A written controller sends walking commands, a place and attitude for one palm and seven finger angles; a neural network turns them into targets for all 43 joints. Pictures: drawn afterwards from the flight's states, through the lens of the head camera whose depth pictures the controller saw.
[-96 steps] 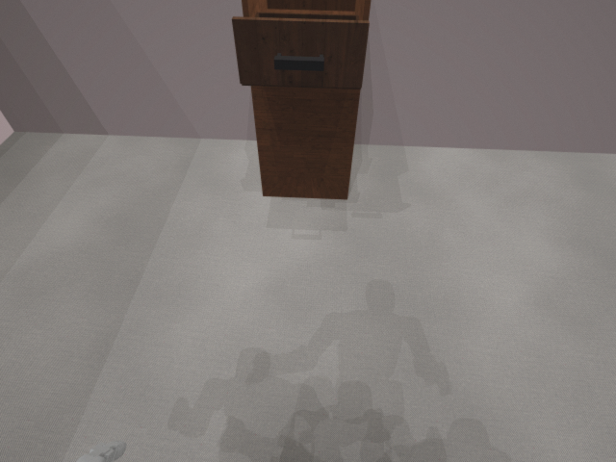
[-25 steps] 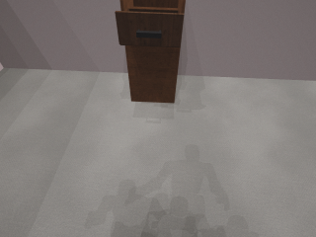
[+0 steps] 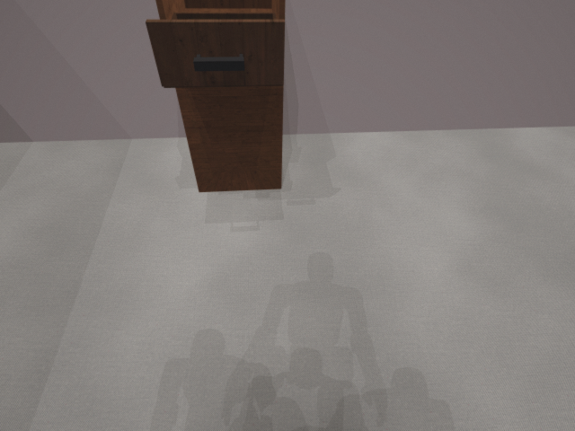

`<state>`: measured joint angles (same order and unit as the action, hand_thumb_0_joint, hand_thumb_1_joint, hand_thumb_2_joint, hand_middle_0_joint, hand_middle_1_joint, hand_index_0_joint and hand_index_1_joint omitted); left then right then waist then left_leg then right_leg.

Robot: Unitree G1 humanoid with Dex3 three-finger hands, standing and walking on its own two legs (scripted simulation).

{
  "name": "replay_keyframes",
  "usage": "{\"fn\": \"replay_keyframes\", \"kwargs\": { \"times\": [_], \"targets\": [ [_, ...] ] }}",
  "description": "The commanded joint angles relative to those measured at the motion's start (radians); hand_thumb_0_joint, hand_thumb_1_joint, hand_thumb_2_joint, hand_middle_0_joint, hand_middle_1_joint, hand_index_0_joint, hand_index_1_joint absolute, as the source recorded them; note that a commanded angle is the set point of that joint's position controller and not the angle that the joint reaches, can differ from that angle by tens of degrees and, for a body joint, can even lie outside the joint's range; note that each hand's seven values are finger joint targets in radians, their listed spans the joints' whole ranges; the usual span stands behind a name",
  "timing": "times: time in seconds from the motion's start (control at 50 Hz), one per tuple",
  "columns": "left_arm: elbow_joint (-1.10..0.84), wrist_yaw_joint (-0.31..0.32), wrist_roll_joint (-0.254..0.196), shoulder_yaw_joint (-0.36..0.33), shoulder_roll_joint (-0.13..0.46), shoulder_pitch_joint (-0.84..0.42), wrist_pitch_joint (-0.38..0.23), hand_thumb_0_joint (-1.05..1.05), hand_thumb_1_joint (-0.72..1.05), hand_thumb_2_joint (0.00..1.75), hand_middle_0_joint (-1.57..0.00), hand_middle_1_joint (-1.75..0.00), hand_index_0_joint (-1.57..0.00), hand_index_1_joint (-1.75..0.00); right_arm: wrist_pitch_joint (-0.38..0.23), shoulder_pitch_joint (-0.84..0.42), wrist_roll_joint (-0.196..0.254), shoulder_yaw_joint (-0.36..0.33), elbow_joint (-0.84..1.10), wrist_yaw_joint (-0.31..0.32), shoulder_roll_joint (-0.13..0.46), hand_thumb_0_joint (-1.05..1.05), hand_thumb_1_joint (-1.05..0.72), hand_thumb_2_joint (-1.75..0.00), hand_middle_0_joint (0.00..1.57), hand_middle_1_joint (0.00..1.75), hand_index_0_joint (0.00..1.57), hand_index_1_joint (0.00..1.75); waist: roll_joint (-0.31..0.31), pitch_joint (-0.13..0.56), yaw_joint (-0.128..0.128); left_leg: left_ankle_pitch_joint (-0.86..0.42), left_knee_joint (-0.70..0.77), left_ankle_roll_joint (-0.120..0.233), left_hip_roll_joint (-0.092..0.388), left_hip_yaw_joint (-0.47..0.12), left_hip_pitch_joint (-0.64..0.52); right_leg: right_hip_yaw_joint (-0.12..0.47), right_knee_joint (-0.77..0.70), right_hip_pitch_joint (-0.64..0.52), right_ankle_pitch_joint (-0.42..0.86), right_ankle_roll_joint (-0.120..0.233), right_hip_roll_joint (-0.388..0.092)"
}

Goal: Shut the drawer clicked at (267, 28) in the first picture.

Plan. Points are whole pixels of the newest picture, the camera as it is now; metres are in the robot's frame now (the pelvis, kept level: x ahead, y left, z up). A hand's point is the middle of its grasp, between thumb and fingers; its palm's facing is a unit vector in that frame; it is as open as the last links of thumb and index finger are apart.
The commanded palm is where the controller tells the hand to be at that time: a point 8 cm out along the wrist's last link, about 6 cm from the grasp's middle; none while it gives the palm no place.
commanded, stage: walk to a spot facing it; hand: left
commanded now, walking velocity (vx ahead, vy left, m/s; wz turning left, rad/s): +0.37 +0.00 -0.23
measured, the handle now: (219, 60) +1.02 +0.24 +0.04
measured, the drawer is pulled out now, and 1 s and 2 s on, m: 0.27 0.27 0.27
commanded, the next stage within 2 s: turn to face it in 0.90 s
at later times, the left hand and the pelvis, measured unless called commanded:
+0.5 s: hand out of the picture +0.15 +0.14 -0.17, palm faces +0.05 -0.99 -0.12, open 7.3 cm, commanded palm none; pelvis +0.19 -0.02 +0.01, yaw -2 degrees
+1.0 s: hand (211, 259) +0.48 +0.19 -0.16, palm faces -0.18 -0.97 -0.16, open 7.3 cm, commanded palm none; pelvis +0.38 +0.02 +0.01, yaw -14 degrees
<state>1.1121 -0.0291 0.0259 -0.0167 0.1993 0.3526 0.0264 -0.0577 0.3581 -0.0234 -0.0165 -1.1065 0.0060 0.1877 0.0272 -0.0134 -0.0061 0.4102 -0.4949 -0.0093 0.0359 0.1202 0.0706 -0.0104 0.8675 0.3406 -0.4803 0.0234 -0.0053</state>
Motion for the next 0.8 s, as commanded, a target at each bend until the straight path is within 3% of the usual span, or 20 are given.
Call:
{"fn": "replay_keyframes", "kwargs": {
  "times": [0.0, 0.04, 0.06, 0.08, 0.1, 0.12, 0.14, 0.2, 0.28, 0.38, 0.42, 0.48, 0.52, 0.54, 0.56, 0.58, 0.6, 0.66, 0.7, 0.78],
  "targets": [
    [-0.161, -0.005, -0.010, -0.034, 0.054, -0.182, -0.068, 0.00, 0.90, 0.90, -0.20, -0.30, -0.20, -0.30, -0.019, 0.073, -0.008, -0.045, 0.002, 0.024, 0.192, 0.00, -0.90, -0.90, 0.20, 0.30, 0.20, 0.30, -0.151, -0.126, -0.024, -0.415, 0.220, 0.172, 0.314, -0.220, -0.080, -0.032, -0.080, 0.228, -0.001, 0.011, -0.085],
    [-0.111, -0.012, -0.008, -0.039, 0.036, -0.047, -0.067, 0.00, 0.90, 0.90, -0.20, -0.30, -0.20, -0.30, -0.019, 0.028, -0.002, -0.042, 0.003, 0.021, 0.181, 0.00, -0.90, -0.90, 0.20, 0.30, 0.20, 0.30, -0.140, -0.071, 0.046, -0.455, 0.101, 0.116, 0.225, -0.080, 0.057, -0.131, -0.245, -0.066, 0.182, 0.020, -0.014],
    [-0.066, -0.006, -0.004, -0.047, 0.053, 0.075, -0.069, 0.00, 0.90, 0.90, -0.20, -0.30, -0.20, -0.30, -0.019, 0.023, 0.005, -0.043, -0.001, 0.018, 0.178, 0.00, -0.90, -0.90, 0.20, 0.30, 0.20, 0.30, -0.078, -0.012, 0.102, -0.523, -0.047, 0.088, 0.173, -0.024, 0.135, -0.159, -0.296, -0.249, 0.270, 0.034, 0.031],
    [-0.021, 0.006, 0.000, -0.064, 0.110, 0.232, -0.077, 0.00, 0.90, 0.90, -0.20, -0.30, -0.20, -0.30, -0.025, 0.007, 0.017, -0.039, 0.009, 0.010, 0.157, 0.00, -0.90, -0.90, 0.20, 0.30, 0.20, 0.30, 0.021, 0.061, 0.172, -0.468, -0.254, 0.057, 0.128, 0.038, 0.254, -0.052, -0.340, -0.431, 0.248, 0.064, -0.043],
    [0.007, 0.024, 0.002, -0.091, 0.215, 0.343, -0.091, 0.00, 0.90, 0.90, -0.20, -0.30, -0.20, -0.30, -0.034, -0.008, 0.026, -0.023, 0.043, 0.001, 0.082, 0.00, -0.90, -0.90, 0.20, 0.30, 0.20, 0.30, 0.298, 0.097, 0.201, -0.044, -0.561, 0.022, 0.028, 0.069, 0.469, 0.371, -0.519, -0.537, 0.125, 0.165, -0.312],
    [0.008, 0.031, -0.015, -0.091, 0.242, 0.332, -0.091, 0.00, 0.90, 0.90, -0.20, -0.30, -0.20, -0.30, -0.032, -0.041, 0.021, -0.030, 0.072, 0.000, 0.086, 0.00, -0.90, -0.90, 0.20, 0.30, 0.20, 0.30, 0.269, 0.099, 0.171, 0.146, -0.751, 0.027, 0.012, -0.024, 0.564, 0.617, -0.637, -0.525, 0.134, 0.232, -0.410],
    [-0.011, 0.037, -0.017, -0.092, 0.230, 0.249, -0.089, 0.00, 0.90, 0.90, -0.20, -0.30, -0.20, -0.30, -0.027, -0.065, 0.018, -0.037, 0.064, 0.000, 0.082, 0.00, -0.90, -0.90, 0.20, 0.30, 0.20, 0.30, 0.162, 0.027, 0.142, 0.094, -0.831, 0.032, 0.061, -0.072, 0.616, 0.583, -0.635, -0.455, 0.072, 0.255, -0.412],
    [-0.062, 0.046, -0.005, -0.056, 0.113, 0.061, -0.095, 0.00, 0.90, 0.90, -0.20, -0.30, -0.20, -0.30, -0.006, -0.077, 0.002, -0.038, 0.047, -0.008, 0.037, 0.00, -0.90, -0.90, 0.20, 0.30, 0.20, 0.30, 0.013, -0.106, 0.047, -0.070, -0.766, 0.016, 0.133, -0.103, 0.549, 0.347, -0.666, -0.148, 0.135, 0.186, -0.332],
    [-0.057, 0.048, 0.002, -0.046, 0.084, 0.033, -0.108, 0.00, 0.90, 0.90, -0.20, -0.30, -0.20, -0.30, 0.027, -0.015, 0.000, -0.045, 0.042, -0.018, -0.003, 0.00, -0.90, -0.90, 0.20, 0.30, 0.20, 0.30, 0.043, -0.128, -0.020, -0.171, -0.614, -0.015, 0.131, -0.060, 0.486, 0.137, -0.714, -0.035, 0.231, 0.149, -0.252],
    [-0.035, 0.046, 0.000, -0.047, 0.089, 0.078, -0.120, 0.00, 0.90, 0.90, -0.20, -0.30, -0.20, -0.30, 0.017, -0.157, 0.005, -0.048, 0.117, -0.037, 0.007, 0.00, -0.90, -0.90, 0.20, 0.30, 0.20, 0.30, 0.065, -0.147, 0.008, -0.254, -0.371, -0.022, 0.126, -0.044, 0.528, 0.088, -0.721, -0.134, 0.281, 0.147, -0.234],
    [-0.025, 0.049, 0.000, -0.048, 0.087, 0.107, -0.118, 0.00, 0.90, 0.90, -0.20, -0.30, -0.20, -0.30, 0.009, -0.223, 0.005, -0.044, 0.143, -0.040, 0.001, 0.00, -0.90, -0.90, 0.20, 0.30, 0.20, 0.30, 0.057, -0.147, 0.035, -0.247, -0.281, -0.013, 0.104, -0.023, 0.500, 0.085, -0.701, -0.175, 0.351, 0.139, -0.235],
    [-0.023, 0.051, 0.005, -0.055, 0.102, 0.114, -0.112, 0.00, 0.90, 0.90, -0.20, -0.30, -0.20, -0.30, -0.004, -0.240, 0.008, -0.046, 0.162, -0.040, 0.007, 0.00, -0.90, -0.90, 0.20, 0.30, 0.20, 0.30, 0.060, -0.136, 0.036, -0.193, -0.183, 0.012, 0.077, -0.006, 0.421, 0.089, -0.642, -0.227, 0.445, 0.132, -0.248],
    [-0.022, 0.049, 0.001, -0.059, 0.102, 0.100, -0.110, 0.00, 0.90, 0.90, -0.20, -0.30, -0.20, -0.30, -0.013, -0.126, 0.000, -0.055, 0.129, -0.027, 0.033, 0.00, -0.90, -0.90, 0.20, 0.30, 0.20, 0.30, 0.020, -0.079, -0.025, -0.204, -0.084, 0.029, 0.026, 0.030, 0.211, 0.041, -0.471, -0.195, 0.612, 0.108, -0.210],
    [-0.025, 0.047, -0.004, -0.057, 0.088, 0.095, -0.109, 0.00, 0.90, 0.90, -0.20, -0.30, -0.20, -0.30, -0.019, 0.021, -0.005, -0.066, 0.084, -0.016, 0.073, 0.00, -0.90, -0.90, 0.20, 0.30, 0.20, 0.30, -0.039, 0.003, -0.084, -0.221, -0.032, 0.048, 0.030, 0.010, -0.003, -0.007, -0.266, -0.127, 0.651, 0.082, -0.158],
    [-0.042, 0.040, -0.011, -0.053, 0.030, 0.129, -0.106, 0.00, 0.90, 0.90, -0.20, -0.30, -0.20, -0.30, -0.026, 0.176, -0.017, -0.095, 0.051, -0.003, 0.194, 0.00, -0.90, -0.90, 0.20, 0.30, 0.20, 0.30, -0.267, 0.128, -0.129, -0.158, 0.044, 0.112, 0.256, -0.294, -0.229, -0.075, 0.033, 0.061, 0.351, 0.030, -0.044],
    [-0.075, 0.032, -0.016, -0.047, 0.007, 0.113, -0.107, 0.00, 0.90, 0.90, -0.20, -0.30, -0.20, -0.30, -0.020, 0.260, -0.010, -0.104, 0.034, 0.003, 0.257, 0.00, -0.90, -0.90, 0.20, 0.30, 0.20, 0.30, -0.412, 0.175, -0.128, -0.158, 0.223, 0.183, 0.449, -0.597, -0.295, -0.066, 0.338, 0.242, -0.085, 0.008, 0.051],
    [-0.082, 0.038, -0.007, -0.056, 0.045, 0.067, -0.105, 0.00, 0.90, 0.90, -0.20, -0.30, -0.20, -0.30, -0.010, 0.184, -0.002, -0.092, 0.045, 0.009, 0.220, 0.00, -0.90, -0.90, 0.20, 0.30, 0.20, 0.30, -0.265, 0.119, -0.106, -0.046, 0.267, 0.200, 0.458, -0.596, -0.200, 0.022, 0.445, 0.279, -0.049, 0.028, -0.014],
    [-0.058, 0.019, 0.002, -0.057, 0.005, 0.022, -0.083, 0.00, 0.90, 0.90, -0.20, -0.30, -0.20, -0.30, -0.029, -0.019, 0.000, -0.052, 0.091, 0.013, 0.066, 0.00, -0.90, -0.90, 0.20, 0.30, 0.20, 0.30, -0.085, -0.070, -0.015, -0.110, 0.310, 0.120, 0.365, -0.295, 0.099, 0.031, 0.454, 0.267, 0.179, 0.010, -0.114],
    [-0.046, 0.018, 0.008, -0.055, -0.033, 0.063, -0.056, 0.00, 0.90, 0.90, -0.20, -0.30, -0.20, -0.30, -0.044, -0.007, 0.003, -0.040, 0.075, 0.017, 0.035, 0.00, -0.90, -0.90, 0.20, 0.30, 0.20, 0.30, -0.098, -0.067, 0.020, -0.354, 0.293, 0.068, 0.304, -0.125, 0.143, 0.023, 0.417, 0.222, 0.245, -0.008, -0.109],
    [-0.074, 0.011, 0.011, -0.069, -0.030, 0.049, -0.020, 0.00, 0.90, 0.90, -0.20, -0.30, -0.20, -0.30, -0.051, 0.000, 0.009, -0.041, 0.080, 0.026, 0.040, 0.00, -0.90, -0.90, 0.20, 0.30, 0.20, 0.30, -0.099, -0.045, 0.041, -0.482, 0.298, 0.085, 0.289, 0.009, 0.105, 0.009, 0.384, 0.294, 0.327, -0.035, -0.112]
  ]
}}
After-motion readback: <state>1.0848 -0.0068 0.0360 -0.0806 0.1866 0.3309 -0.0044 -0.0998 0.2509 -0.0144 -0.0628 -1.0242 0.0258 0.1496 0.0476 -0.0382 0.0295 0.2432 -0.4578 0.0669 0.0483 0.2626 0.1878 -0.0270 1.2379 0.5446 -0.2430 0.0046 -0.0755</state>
